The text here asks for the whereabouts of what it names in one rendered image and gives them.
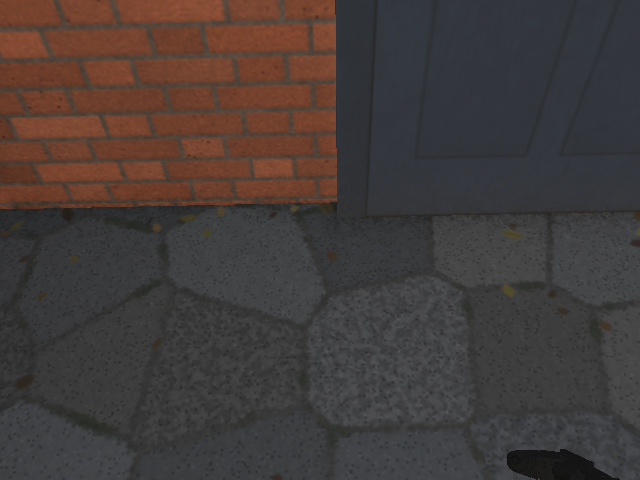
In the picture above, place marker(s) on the right robot hand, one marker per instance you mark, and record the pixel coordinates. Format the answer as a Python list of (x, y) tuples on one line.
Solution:
[(551, 465)]

